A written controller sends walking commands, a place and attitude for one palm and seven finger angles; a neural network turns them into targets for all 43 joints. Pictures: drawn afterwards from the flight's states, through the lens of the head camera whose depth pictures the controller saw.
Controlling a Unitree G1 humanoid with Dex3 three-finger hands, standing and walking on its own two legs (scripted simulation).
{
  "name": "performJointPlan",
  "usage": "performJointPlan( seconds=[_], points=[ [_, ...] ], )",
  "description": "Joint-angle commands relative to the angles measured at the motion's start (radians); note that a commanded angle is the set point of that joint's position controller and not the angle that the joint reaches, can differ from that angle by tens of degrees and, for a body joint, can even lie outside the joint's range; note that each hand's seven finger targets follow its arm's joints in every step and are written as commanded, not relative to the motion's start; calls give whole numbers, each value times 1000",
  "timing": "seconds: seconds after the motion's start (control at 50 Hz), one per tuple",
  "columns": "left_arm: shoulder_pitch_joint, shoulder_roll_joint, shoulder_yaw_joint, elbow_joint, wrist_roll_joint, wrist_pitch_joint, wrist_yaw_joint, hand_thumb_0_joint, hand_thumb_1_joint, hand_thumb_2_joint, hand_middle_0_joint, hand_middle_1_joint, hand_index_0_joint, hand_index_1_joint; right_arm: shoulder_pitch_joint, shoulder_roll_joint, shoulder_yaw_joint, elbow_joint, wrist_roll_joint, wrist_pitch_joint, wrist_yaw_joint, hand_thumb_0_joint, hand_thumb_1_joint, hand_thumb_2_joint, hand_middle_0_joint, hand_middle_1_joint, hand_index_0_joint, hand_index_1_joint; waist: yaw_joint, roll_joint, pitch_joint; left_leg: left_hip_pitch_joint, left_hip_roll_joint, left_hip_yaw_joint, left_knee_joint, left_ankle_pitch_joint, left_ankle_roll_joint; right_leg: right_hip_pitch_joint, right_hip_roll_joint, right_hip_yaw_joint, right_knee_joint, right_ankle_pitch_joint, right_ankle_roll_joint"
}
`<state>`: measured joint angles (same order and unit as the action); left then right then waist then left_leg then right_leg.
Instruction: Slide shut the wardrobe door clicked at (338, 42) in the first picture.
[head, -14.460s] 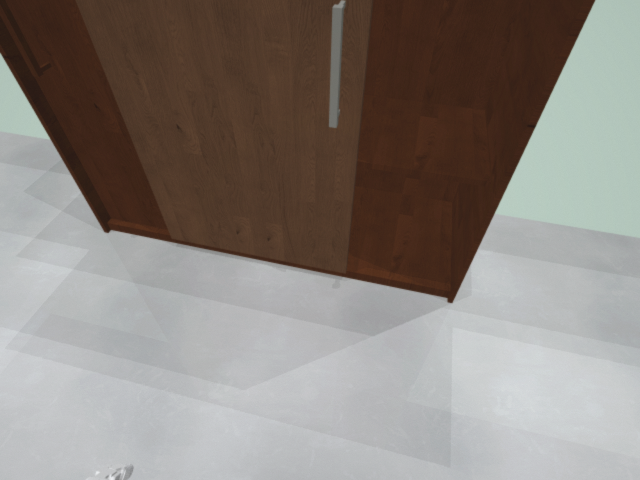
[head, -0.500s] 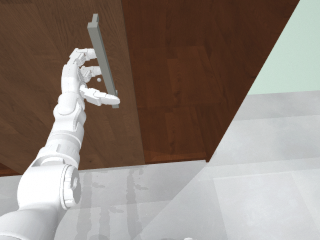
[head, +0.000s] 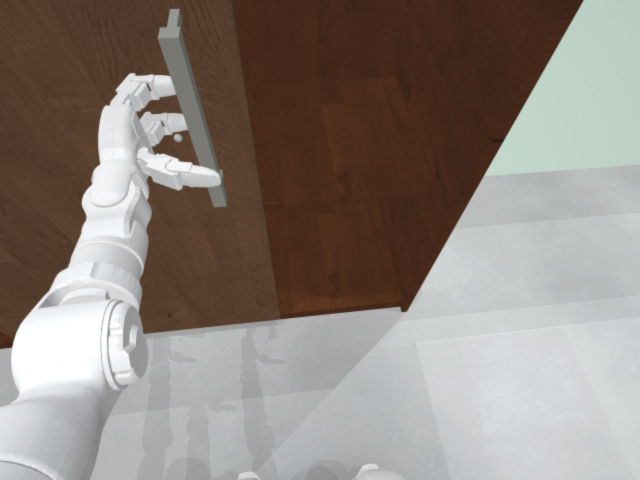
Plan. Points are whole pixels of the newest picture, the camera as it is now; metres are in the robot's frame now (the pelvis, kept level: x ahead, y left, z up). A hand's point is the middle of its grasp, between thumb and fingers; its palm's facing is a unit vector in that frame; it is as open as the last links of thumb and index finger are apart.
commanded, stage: slide the fingers in behind the handle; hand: left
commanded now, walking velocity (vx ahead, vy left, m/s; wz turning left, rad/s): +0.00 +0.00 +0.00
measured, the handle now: (201, 125) +0.55 +0.12 +0.11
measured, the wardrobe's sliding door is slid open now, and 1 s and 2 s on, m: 0.40 0.40 0.40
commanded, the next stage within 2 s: grip the handle and tug to test in 1.72 s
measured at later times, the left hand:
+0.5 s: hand (190, 152) +0.49 +0.13 +0.12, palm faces +0.02 -1.00 +0.00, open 14.0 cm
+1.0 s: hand (218, 150) +0.49 +0.09 +0.12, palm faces +0.04 -1.00 -0.02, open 14.0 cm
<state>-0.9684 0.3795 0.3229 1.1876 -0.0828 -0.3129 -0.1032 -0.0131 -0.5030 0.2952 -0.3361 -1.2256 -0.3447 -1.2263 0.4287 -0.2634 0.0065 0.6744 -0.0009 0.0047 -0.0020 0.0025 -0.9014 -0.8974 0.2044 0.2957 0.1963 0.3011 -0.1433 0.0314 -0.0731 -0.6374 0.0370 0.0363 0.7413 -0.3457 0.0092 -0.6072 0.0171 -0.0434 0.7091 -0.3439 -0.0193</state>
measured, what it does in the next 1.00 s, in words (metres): stands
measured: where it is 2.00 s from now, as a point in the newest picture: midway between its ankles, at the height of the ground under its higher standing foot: outside the picture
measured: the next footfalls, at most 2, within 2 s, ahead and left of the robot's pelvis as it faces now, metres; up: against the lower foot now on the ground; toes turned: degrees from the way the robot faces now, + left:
none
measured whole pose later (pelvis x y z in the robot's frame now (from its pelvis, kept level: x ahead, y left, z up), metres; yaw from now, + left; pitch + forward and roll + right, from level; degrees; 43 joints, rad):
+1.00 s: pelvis +0.00 -0.01 +0.00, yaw +0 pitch +12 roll +0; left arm -0.88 0.23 0.24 1.08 -0.07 -0.32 0.03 -0.01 -0.50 0.30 -0.30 -1.20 -0.29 -1.20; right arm 0.40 -0.24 0.00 0.68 -0.01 0.00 0.02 0.00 -0.90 -0.90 0.20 0.30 0.20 0.30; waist -0.12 0.04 -0.07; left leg -0.60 0.04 0.04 0.73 -0.35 0.00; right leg -0.58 0.02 -0.04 0.72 -0.36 -0.03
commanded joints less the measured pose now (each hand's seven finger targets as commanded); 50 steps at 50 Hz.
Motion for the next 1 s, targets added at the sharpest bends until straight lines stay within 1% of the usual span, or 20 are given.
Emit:
performJointPlan(
  seconds=[0.0, 0.04, 0.08, 0.1, 0.12, 0.14, 0.2, 0.24, 0.32, 0.42, 0.48, 0.54, 0.58, 0.66, 0.68, 0.74, 0.76, 0.84, 0.86, 0.98],
  points=[
    [-407, 133, -15, -214, -5, -64, 14, 0, -500, 300, -300, -1200, -300, -1200, 121, -149, -53, -75, -5, -27, 5, 0, -900, -900, 200, 300, 200, 300, -10, 19, -392, 263, -32, -34, -44, 282, 22, 115, 27, 21, -72, 321, 8],
    [-394, 166, 15, -247, -8, -75, 24, 0, -500, 300, -300, -1200, -300, -1200, 122, -154, -56, -82, -6, -24, 7, 0, -900, -900, 200, 300, 200, 300, 5, 7, -419, 271, -31, -38, -44, 303, 22, 137, 31, 19, -64, 340, 5],
    [-414, 138, -2, -289, -10, -88, 37, 0, -500, 300, -300, -1200, -300, -1200, 108, -149, -57, -87, -3, -25, 8, 0, -900, -900, 200, 300, 200, 300, 1, 11, -429, 296, -29, -40, -46, 302, 20, 130, 32, 16, -65, 330, 5],
    [-433, 140, 0, -313, -10, -96, 45, 0, -500, 300, -300, -1200, -300, -1200, 103, -147, -58, -86, -4, -27, 8, 0, -900, -900, 200, 300, 200, 300, 0, 29, -424, 302, -29, -37, -44, 305, 20, 125, 32, 17, -65, 331, 6],
    [-443, 149, 4, -318, -10, -100, 53, 0, -500, 300, -300, -1200, -300, -1200, 107, -149, -57, -82, -5, -25, 7, 0, -900, -900, 200, 300, 200, 300, -5, 4, -420, 298, -30, -40, -42, 302, 23, 128, 34, 18, -64, 330, 6],
    [-470, 186, 26, -349, -6, -110, 61, 0, -500, 300, -300, -1200, -300, -1200, 102, -150, -58, -79, -5, -27, 6, 0, -900, -900, 200, 300, 200, 300, -1, 30, -430, 303, -29, -42, -46, 299, 21, 134, 34, 22, -63, 330, 8],
    [-439, 174, 22, -363, 3, -124, 77, 0, -500, 300, -300, -1200, -300, -1200, 83, -143, -56, -81, -3, -32, 4, 0, -900, -900, 200, 300, 200, 300, 6, 24, -426, 309, -28, -42, -47, 299, 19, 139, 35, 17, -58, 326, 5],
    [-428, 129, -15, -386, 7, -128, 76, 0, -500, 300, -300, -1200, -300, -1200, 75, -137, -56, -80, -3, -35, 6, 0, -900, -900, 200, 300, 200, 300, 7, 75, -433, 357, -24, -48, -42, 337, 14, 109, 37, 12, -51, 336, 0],
    [-356, 102, -28, -332, -2, -88, 64, 0, -500, 300, -300, -1200, -300, -1200, 80, -142, -58, -76, 0, -31, 7, 0, -900, -900, 200, 300, 200, 300, 11, 17, -408, 335, -23, -47, -47, 359, 13, 135, 38, 6, -53, 362, -1],
    [-337, 3, -89, -328, -23, -43, 62, 0, -500, 300, -300, -1200, -300, -1200, 70, -136, -58, -84, 6, -28, 10, 0, -900, -900, 200, 300, 200, 300, 2, -6, -358, 336, -21, -49, -55, 365, 12, 112, 37, -4, -65, 356, 0],
    [-337, 38, -48, -343, -27, -53, 81, 0, -500, 300, -300, -1200, -300, -1200, 65, -137, -61, -85, 3, -31, 11, 0, -900, -900, 200, 300, 200, 300, 11, -47, -369, 317, -24, -41, -53, 353, 16, 138, 37, 5, -66, 370, 3],
    [-392, -12, -102, -395, -9, -77, 96, 0, -500, 300, -300, -1200, -300, -1200, 56, -124, -59, -82, 1, -34, 15, 0, -900, -900, 200, 300, 200, 300, 2, 14, -371, 351, -25, -47, -46, 370, 13, 105, 34, 3, -58, 366, 2],
    [-401, -7, -101, -412, 5, -91, 111, 0, -500, 300, -300, -1200, -300, -1200, 55, -123, -62, -76, -2, -37, 18, 0, -900, -900, 200, 300, 200, 300, 6, 42, -391, 376, -23, -53, -38, 383, 9, 87, 35, 4, -50, 356, 0],
    [-395, 37, -59, -365, 7, -82, 134, 0, -500, 300, -300, -1200, -300, -1200, 57, -127, -60, -73, -4, -35, 14, 0, -900, -900, 200, 300, 200, 300, 12, -25, -398, 317, -33, -43, -45, 334, 16, 144, 33, 12, -55, 367, 4],
    [-411, 36, -72, -375, 16, -82, 135, 0, -500, 300, -300, -1200, -300, -1200, 56, -126, -59, -74, -4, -35, 13, 0, -900, -900, 200, 300, 200, 300, 2, -35, -403, 308, -33, -40, -47, 325, 18, 153, 31, 13, -55, 371, 7],
    [-417, -1, -95, -393, 14, -82, 131, 0, -500, 300, -300, -1200, -300, -1200, 48, -118, -58, -78, -4, -38, 12, 0, -900, -900, 200, 300, 200, 300, 8, 14, -428, 341, -35, -38, -43, 346, 16, 147, 32, 14, -53, 386, 4],
    [-394, 18, -77, -371, 11, -79, 131, 0, -500, 300, -300, -1200, -300, -1200, 52, -122, -59, -76, -2, -38, 11, 0, -900, -900, 200, 300, 200, 300, 13, -9, -425, 329, -35, -40, -43, 336, 15, 156, 32, 15, -56, 381, 4],
    [-403, -10, -95, -324, 4, -66, 130, 0, -500, 300, -300, -1200, -300, -1200, 58, -120, -57, -73, -3, -37, 11, 0, -900, -900, 200, 300, 200, 300, 0, -43, -378, 283, -39, -31, -52, 300, 20, 162, 31, 16, -69, 377, 8],
    [-400, 13, -71, -314, 2, -62, 133, 0, -500, 300, -300, -1200, -300, -1200, 63, -123, -57, -73, -5, -37, 11, 0, -900, -900, 200, 300, 200, 300, 3, -53, -382, 274, -41, -28, -53, 297, 22, 174, 31, 20, -70, 384, 10],
    [-396, 18, -77, -335, 12, -80, 128, 0, -500, 300, -300, -1200, -300, -1200, 65, -117, -56, -81, -6, -34, 13, 0, -900, -900, 200, 300, 200, 300, 8, -37, -392, 253, -49, -14, -52, 280, 27, 205, 27, 33, -76, 403, 12]
  ],
)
